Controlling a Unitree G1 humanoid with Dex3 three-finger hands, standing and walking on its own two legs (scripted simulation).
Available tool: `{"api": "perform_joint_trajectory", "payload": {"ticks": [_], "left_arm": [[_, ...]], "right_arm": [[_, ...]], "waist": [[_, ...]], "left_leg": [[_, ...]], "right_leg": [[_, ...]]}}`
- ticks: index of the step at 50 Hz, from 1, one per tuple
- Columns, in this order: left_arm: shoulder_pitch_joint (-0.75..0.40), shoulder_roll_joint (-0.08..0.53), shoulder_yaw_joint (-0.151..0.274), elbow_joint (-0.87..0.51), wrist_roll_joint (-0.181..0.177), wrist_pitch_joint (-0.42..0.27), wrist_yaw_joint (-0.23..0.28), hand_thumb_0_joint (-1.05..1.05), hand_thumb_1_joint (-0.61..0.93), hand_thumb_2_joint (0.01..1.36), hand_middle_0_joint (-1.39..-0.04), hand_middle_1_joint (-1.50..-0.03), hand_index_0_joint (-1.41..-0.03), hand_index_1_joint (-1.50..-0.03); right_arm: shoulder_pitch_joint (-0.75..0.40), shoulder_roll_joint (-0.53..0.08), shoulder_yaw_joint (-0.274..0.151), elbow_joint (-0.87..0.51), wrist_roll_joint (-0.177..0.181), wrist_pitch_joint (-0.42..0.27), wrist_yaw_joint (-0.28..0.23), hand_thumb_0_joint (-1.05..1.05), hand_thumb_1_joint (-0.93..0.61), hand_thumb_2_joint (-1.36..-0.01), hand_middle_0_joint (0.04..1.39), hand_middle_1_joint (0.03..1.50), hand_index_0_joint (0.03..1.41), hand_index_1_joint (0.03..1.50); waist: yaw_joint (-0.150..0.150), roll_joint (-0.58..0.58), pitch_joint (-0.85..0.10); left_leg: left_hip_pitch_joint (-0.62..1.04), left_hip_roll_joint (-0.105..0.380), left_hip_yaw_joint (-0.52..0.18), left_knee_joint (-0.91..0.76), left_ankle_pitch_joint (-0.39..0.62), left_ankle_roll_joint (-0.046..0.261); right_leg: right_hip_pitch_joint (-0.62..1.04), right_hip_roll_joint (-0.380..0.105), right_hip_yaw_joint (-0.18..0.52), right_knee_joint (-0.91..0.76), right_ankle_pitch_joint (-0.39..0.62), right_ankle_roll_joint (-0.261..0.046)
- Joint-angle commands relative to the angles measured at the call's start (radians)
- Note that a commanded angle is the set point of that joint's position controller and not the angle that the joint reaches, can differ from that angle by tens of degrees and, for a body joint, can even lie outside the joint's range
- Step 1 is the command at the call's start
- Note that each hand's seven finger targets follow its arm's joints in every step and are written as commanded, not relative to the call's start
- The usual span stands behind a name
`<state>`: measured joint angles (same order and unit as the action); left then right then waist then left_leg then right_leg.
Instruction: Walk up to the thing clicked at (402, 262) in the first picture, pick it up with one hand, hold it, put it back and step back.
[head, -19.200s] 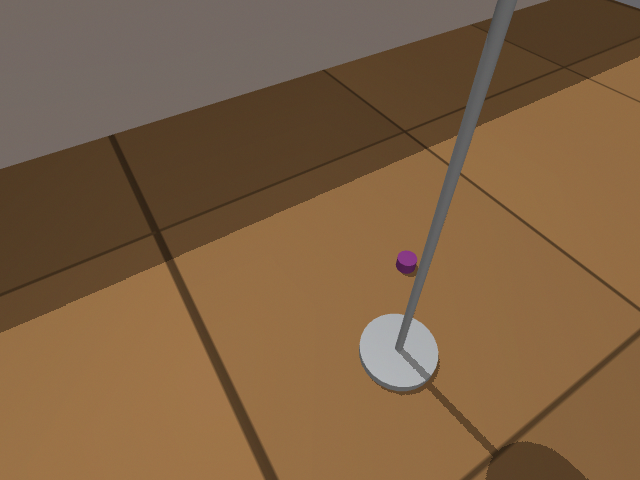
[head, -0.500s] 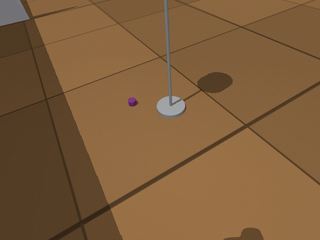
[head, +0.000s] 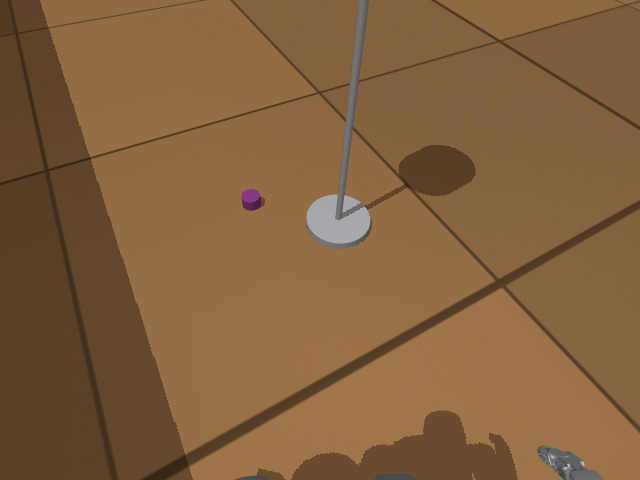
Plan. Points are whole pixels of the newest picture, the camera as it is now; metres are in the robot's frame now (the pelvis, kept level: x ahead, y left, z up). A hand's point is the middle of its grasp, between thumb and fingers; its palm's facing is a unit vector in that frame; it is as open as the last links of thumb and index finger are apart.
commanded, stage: walk up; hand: left
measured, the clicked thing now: (251, 199) +1.19 +0.26 -0.74
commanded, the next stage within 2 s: none
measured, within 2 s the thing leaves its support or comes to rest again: neither
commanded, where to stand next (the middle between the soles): +0.78 +0.00 m, yaw -1 degrees
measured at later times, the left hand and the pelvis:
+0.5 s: hand (176, 370) +0.28 +0.22 -0.12, palm faces +0.00 -0.92 -0.39, open 7.4 cm; pelvis +0.23 -0.05 +0.00, yaw -1 degrees
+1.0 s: hand (166, 263) +0.48 +0.29 -0.14, palm faces -0.07 -0.94 -0.33, open 7.4 cm; pelvis +0.42 +0.02 +0.01, yaw -1 degrees
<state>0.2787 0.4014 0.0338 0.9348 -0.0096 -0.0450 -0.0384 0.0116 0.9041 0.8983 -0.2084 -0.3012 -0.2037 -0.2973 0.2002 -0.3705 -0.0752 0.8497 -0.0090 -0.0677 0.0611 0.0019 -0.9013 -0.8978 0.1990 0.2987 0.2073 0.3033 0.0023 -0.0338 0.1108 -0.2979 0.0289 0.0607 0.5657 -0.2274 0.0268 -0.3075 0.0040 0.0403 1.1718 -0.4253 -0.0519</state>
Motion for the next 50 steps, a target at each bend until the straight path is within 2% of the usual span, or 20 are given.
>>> {"api": "perform_joint_trajectory", "payload": {"ticks": [1, 5, 8, 12, 14, 15, 16, 17, 18, 21, 23, 28, 32, 36, 37, 38, 39, 40, 44, 50], "left_arm": [[0.076, 0.190, 0.059, -0.081, -0.010, -0.023, 0.004, 0.000, 0.900, 0.900, -0.200, -0.300, -0.200, -0.300], [-0.002, 0.173, 0.056, -0.120, 0.010, -0.019, -0.024, 0.000, 0.900, 0.900, -0.200, -0.300, -0.200, -0.300], [-0.060, 0.168, 0.066, -0.136, 0.017, -0.028, -0.040, 0.000, 0.900, 0.900, -0.200, -0.300, -0.200, -0.300], [0.009, 0.189, 0.090, -0.097, 0.020, -0.033, -0.039, 0.000, 0.900, 0.900, -0.200, -0.300, -0.200, -0.300], [0.147, 0.243, 0.117, -0.058, 0.025, -0.043, -0.024, 0.000, 0.900, 0.900, -0.200, -0.300, -0.200, -0.300], [0.222, 0.300, 0.140, -0.054, 0.032, -0.053, -0.009, 0.000, 0.900, 0.900, -0.200, -0.300, -0.200, -0.300], [0.207, 0.362, 0.145, -0.087, 0.027, -0.064, 0.000, 0.000, 0.900, 0.900, -0.200, -0.300, -0.200, -0.300], [0.179, 0.375, 0.138, -0.096, 0.012, -0.062, 0.000, 0.000, 0.900, 0.900, -0.200, -0.300, -0.200, -0.300], [0.129, 0.364, 0.134, -0.111, 0.001, -0.060, 0.005, 0.000, 0.900, 0.900, -0.200, -0.300, -0.200, -0.300], [0.036, 0.285, 0.107, -0.124, -0.002, -0.065, 0.014, 0.000, 0.900, 0.900, -0.200, -0.300, -0.200, -0.300], [0.012, 0.257, 0.099, -0.135, 0.005, -0.069, 0.014, 0.000, 0.900, 0.900, -0.200, -0.300, -0.200, -0.300], [0.039, 0.271, 0.103, -0.155, 0.017, -0.078, 0.010, 0.000, 0.900, 0.900, -0.200, -0.300, -0.200, -0.300], [0.066, 0.285, 0.104, -0.154, 0.018, -0.073, 0.007, 0.000, 0.900, 0.900, -0.200, -0.300, -0.200, -0.300], [0.038, 0.267, 0.089, -0.160, 0.023, -0.058, 0.007, 0.000, 0.900, 0.900, -0.200, -0.300, -0.200, -0.300], [0.068, 0.221, 0.071, -0.162, 0.025, -0.056, 0.008, 0.000, 0.900, 0.900, -0.200, -0.300, -0.200, -0.300], [0.124, 0.138, 0.048, -0.165, 0.015, -0.051, 0.005, 0.000, 0.900, 0.900, -0.200, -0.300, -0.200, -0.300], [0.158, 0.169, 0.056, -0.150, 0.008, -0.040, 0.013, 0.000, 0.900, 0.900, -0.200, -0.300, -0.200, -0.300], [0.119, 0.257, 0.074, -0.130, 0.019, -0.031, 0.027, 0.000, 0.900, 0.900, -0.200, -0.300, -0.200, -0.300], [0.122, 0.226, 0.070, -0.084, -0.001, -0.030, 0.009, 0.000, 0.900, 0.900, -0.200, -0.300, -0.200, -0.300], [0.034, 0.193, 0.064, -0.118, 0.016, -0.015, -0.017, 0.000, 0.900, 0.900, -0.200, -0.300, -0.200, -0.300]], "right_arm": [[0.111, -0.258, -0.059, -0.044, 0.018, -0.027, -0.039, 0.000, -0.900, -0.900, 0.200, 0.300, 0.200, 0.300], [0.087, -0.274, -0.058, -0.083, 0.007, -0.040, -0.035, 0.000, -0.900, -0.900, 0.200, 0.300, 0.200, 0.300], [0.077, -0.289, -0.059, -0.093, 0.002, -0.045, -0.026, 0.000, -0.900, -0.900, 0.200, 0.300, 0.200, 0.300], [0.046, -0.293, -0.056, -0.109, 0.008, -0.033, -0.024, 0.000, -0.900, -0.900, 0.200, 0.300, 0.200, 0.300], [0.067, -0.252, -0.041, -0.116, 0.003, -0.029, -0.024, 0.000, -0.900, -0.900, 0.200, 0.300, 0.200, 0.300], [0.149, -0.190, -0.021, -0.109, 0.004, -0.027, -0.022, 0.000, -0.900, -0.900, 0.200, 0.300, 0.200, 0.300], [0.207, -0.158, -0.007, -0.114, 0.007, -0.020, -0.020, 0.000, -0.900, -0.900, 0.200, 0.300, 0.200, 0.300], [0.166, -0.265, -0.032, -0.099, 0.005, -0.013, -0.030, 0.000, -0.900, -0.900, 0.200, 0.300, 0.200, 0.300], [0.140, -0.281, -0.035, -0.083, 0.001, -0.011, -0.038, 0.000, -0.900, -0.900, 0.200, 0.300, 0.200, 0.300], [0.159, -0.242, -0.032, -0.037, 0.025, -0.002, -0.026, 0.000, -0.900, -0.900, 0.200, 0.300, 0.200, 0.300], [0.188, -0.233, -0.035, -0.026, 0.014, 0.009, -0.012, 0.000, -0.900, -0.900, 0.200, 0.300, 0.200, 0.300], [0.086, -0.218, -0.045, -0.055, -0.007, 0.017, 0.012, 0.000, -0.900, -0.900, 0.200, 0.300, 0.200, 0.300], [-0.001, -0.208, -0.046, -0.079, -0.013, -0.002, 0.021, 0.000, -0.900, -0.900, 0.200, 0.300, 0.200, 0.300], [0.150, -0.243, -0.068, -0.022, -0.016, -0.018, 0.009, 0.000, -0.900, -0.900, 0.200, 0.300, 0.200, 0.300], [0.273, -0.291, -0.086, 0.013, -0.021, -0.025, -0.004, 0.000, -0.900, -0.900, 0.200, 0.300, 0.200, 0.300], [0.318, -0.365, -0.105, 0.007, -0.032, -0.031, -0.018, 0.000, -0.900, -0.900, 0.200, 0.300, 0.200, 0.300], [0.266, -0.397, -0.103, -0.033, -0.014, -0.035, -0.022, 0.000, -0.900, -0.900, 0.200, 0.300, 0.200, 0.300], [0.221, -0.404, -0.108, -0.041, 0.010, -0.030, -0.018, 0.000, -0.900, -0.900, 0.200, 0.300, 0.200, 0.300], [0.139, -0.285, -0.054, -0.059, 0.011, -0.038, -0.031, 0.000, -0.900, -0.900, 0.200, 0.300, 0.200, 0.300], [0.152, -0.292, -0.056, -0.083, 0.005, -0.041, -0.035, 0.000, -0.900, -0.900, 0.200, 0.300, 0.200, 0.300]], "waist": [[-0.007, 0.133, -0.100], [-0.009, 0.150, -0.004], [-0.016, 0.175, 0.003], [0.034, 0.129, -0.056], [0.108, -0.025, -0.149], [0.135, -0.224, -0.197], [0.094, -0.312, -0.181], [0.098, -0.205, -0.147], [0.085, -0.163, -0.103], [0.018, -0.109, -0.039], [-0.003, -0.113, -0.045], [0.025, -0.092, -0.018], [0.053, -0.085, -0.039], [-0.048, 0.021, -0.125], [-0.104, 0.161, -0.196], [-0.105, 0.385, -0.207], [-0.075, 0.318, -0.176], [-0.073, 0.245, -0.129], [-0.011, 0.163, -0.031], [-0.028, 0.186, -0.028]], "left_leg": [[0.193, 0.241, -0.192, -0.263, 0.398, 0.182], [0.147, 0.251, -0.118, -0.308, 0.307, 0.223], [0.077, 0.218, -0.068, -0.295, 0.232, 0.193], [-0.033, 0.209, -0.087, -0.195, -0.033, 0.159], [-0.077, 0.142, -0.042, 0.111, 0.087, 0.113], [-0.153, 0.045, 0.034, 0.402, 0.024, 0.073], [-0.308, -0.058, -0.005, 0.592, -0.278, 0.028], [-0.363, -0.042, -0.068, 0.670, -0.299, 0.016], [-0.379, 0.002, -0.108, 0.700, -0.265, 0.014], [-0.257, 0.045, -0.155, 0.590, -0.124, 0.024], [-0.198, 0.042, -0.122, 0.516, -0.073, 0.011], [-0.236, 0.068, -0.077, 0.253, -0.006, -0.032], [-0.141, 0.075, -0.048, 0.049, 0.069, -0.026], [0.190, 0.022, 0.001, -0.024, 0.042, 0.010], [0.344, 0.042, -0.060, -0.070, -0.042, 0.041], [0.430, 0.227, -0.361, -0.188, -0.249, 0.098], [0.414, 0.389, -0.708, -0.334, -0.362, 0.174], [0.338, 0.431, -0.742, -0.332, -0.384, 0.245], [0.141, 0.252, -0.268, -0.289, 0.121, 0.147], [0.169, 0.239, -0.163, -0.320, 0.112, 0.209]], "right_leg": [[-0.183, -0.060, 0.062, -0.022, 0.103, 0.021], [-0.231, -0.105, -0.015, -0.297, 0.145, 0.055], [-0.109, -0.111, -0.049, -0.492, 0.282, 0.041], [0.117, -0.068, -0.098, -0.548, 0.353, 0.026], [0.332, -0.039, -0.084, -0.582, 0.250, -0.001], [0.411, -0.133, 0.081, -0.722, 0.002, -0.025], [0.434, -0.380, 0.516, -0.885, -0.092, -0.100], [0.414, -0.437, 0.665, -0.936, -0.059, -0.191], [0.341, -0.439, 0.646, -0.939, -0.003, -0.218], [0.144, -0.296, 0.268, -0.918, 0.215, -0.120], [0.092, -0.246, 0.146, -0.927, 0.216, -0.142], [0.086, -0.250, 0.066, -0.977, 0.053, -0.166], [0.107, -0.255, 0.033, -0.894, 0.128, -0.150], [-0.017, -0.224, -0.017, -0.653, 0.217, -0.103], [-0.075, -0.160, -0.072, -0.401, 0.276, -0.071], [-0.262, -0.045, -0.127, -0.139, 0.047, -0.019], [-0.392, 0.045, -0.062, -0.030, -0.095, 0.000], [-0.390, -0.030, 0.013, 0.036, -0.114, -0.013], [-0.260, -0.087, 0.055, -0.074, 0.076, 0.004], [-0.266, -0.107, -0.021, -0.302, 0.160, 0.054]]}}
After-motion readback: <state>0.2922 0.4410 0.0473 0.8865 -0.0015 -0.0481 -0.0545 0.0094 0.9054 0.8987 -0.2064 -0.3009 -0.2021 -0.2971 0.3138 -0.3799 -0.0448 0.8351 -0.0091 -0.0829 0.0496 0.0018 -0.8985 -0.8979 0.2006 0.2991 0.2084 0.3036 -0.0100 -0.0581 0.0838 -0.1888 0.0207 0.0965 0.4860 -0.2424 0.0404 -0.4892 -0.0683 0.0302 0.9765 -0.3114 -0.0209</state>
